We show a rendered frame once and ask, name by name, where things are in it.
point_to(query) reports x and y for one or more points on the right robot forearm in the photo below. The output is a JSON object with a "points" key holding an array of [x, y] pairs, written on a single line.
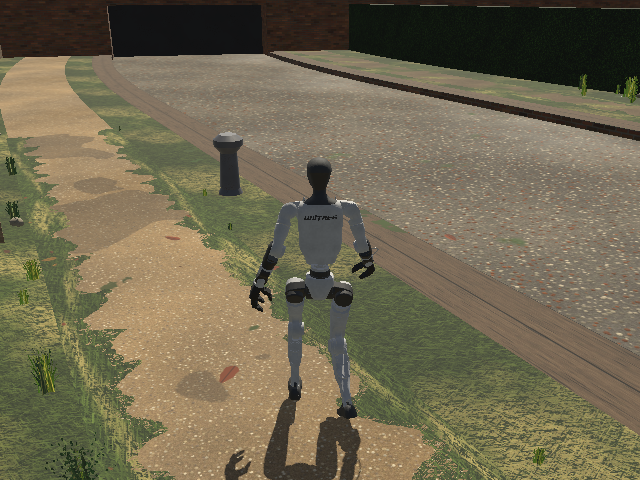
{"points": [[367, 257]]}

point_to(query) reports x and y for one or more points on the robot left upper arm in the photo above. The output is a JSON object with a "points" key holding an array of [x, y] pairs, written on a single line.
{"points": [[287, 212]]}

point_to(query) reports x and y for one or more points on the robot left hand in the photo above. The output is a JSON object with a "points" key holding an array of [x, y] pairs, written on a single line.
{"points": [[255, 296]]}

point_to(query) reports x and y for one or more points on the robot right hand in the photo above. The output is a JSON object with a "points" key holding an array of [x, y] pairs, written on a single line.
{"points": [[367, 273]]}

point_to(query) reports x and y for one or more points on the robot right foot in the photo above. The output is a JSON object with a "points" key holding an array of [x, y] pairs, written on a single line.
{"points": [[347, 412]]}

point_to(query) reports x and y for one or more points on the robot right upper arm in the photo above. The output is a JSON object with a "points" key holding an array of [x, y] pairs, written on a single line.
{"points": [[351, 210]]}

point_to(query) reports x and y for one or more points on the left robot forearm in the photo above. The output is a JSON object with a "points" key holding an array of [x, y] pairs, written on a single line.
{"points": [[266, 268]]}

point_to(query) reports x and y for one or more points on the humanoid robot head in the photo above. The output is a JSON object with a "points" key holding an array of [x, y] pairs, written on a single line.
{"points": [[318, 173]]}

